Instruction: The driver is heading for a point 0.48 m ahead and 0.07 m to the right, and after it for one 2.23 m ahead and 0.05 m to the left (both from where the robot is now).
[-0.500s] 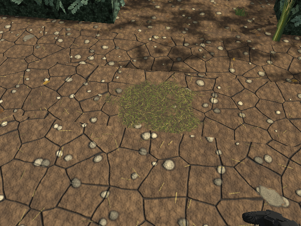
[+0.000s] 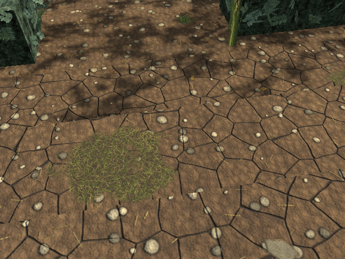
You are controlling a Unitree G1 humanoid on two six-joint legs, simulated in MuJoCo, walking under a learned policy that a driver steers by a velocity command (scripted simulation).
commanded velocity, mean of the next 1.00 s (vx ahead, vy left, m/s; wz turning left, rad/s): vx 0.25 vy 0.00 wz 0.03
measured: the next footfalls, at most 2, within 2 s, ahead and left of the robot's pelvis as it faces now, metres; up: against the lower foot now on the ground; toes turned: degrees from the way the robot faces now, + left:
right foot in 0.26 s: +0.35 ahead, -0.18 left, -0.16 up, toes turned -17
left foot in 0.58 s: +0.65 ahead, -0.01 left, -0.16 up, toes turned -7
